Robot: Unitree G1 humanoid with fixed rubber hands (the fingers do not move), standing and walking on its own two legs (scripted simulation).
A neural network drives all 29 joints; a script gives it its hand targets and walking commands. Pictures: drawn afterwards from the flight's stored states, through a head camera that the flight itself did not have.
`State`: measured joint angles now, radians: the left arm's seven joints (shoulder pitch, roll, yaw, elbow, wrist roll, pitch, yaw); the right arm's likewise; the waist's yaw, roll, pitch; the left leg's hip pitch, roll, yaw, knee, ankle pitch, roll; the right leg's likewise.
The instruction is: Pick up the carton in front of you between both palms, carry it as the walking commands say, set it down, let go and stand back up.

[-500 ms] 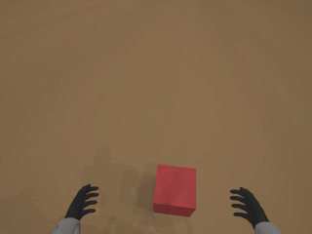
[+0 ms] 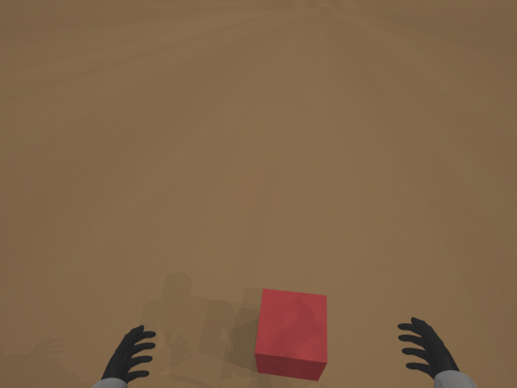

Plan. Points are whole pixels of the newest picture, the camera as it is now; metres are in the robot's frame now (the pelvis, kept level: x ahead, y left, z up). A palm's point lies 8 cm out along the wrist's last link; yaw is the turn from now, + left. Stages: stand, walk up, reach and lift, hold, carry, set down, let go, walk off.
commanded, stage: stand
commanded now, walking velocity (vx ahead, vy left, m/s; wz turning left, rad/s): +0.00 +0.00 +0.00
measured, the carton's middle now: (290, 335) +0.39 -0.06 -0.64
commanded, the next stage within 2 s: none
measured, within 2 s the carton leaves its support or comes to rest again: neither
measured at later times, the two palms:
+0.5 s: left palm out of the picture +0.10 +0.26 -0.09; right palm out of the picture +0.12 -0.29 -0.10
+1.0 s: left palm out of the picture +0.07 +0.27 -0.09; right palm out of the picture +0.08 -0.31 -0.11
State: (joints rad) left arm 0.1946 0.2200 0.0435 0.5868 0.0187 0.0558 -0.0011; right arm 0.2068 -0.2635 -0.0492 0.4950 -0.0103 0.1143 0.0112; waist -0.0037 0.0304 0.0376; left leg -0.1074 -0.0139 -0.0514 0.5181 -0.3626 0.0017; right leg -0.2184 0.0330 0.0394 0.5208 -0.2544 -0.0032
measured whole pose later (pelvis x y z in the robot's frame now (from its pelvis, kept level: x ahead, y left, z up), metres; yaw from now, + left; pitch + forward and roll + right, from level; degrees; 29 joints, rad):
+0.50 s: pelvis +0.00 -0.02 +0.00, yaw +2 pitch -2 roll +0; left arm 0.19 0.27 0.06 0.81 0.02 -0.01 0.03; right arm 0.24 -0.31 -0.05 0.75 -0.02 -0.01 -0.03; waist 0.01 0.04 0.03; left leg -0.11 -0.01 -0.09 0.49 -0.34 -0.02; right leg -0.22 0.04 0.00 0.52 -0.26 -0.03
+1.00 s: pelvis -0.02 -0.02 +0.01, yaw +2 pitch -3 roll +0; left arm 0.17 0.30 0.06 0.91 0.01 -0.01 0.02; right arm 0.24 -0.34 -0.03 0.86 -0.01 -0.02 -0.04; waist 0.01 0.03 0.04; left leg -0.09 0.00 -0.08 0.44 -0.29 -0.03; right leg -0.20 0.04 0.01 0.46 -0.21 -0.03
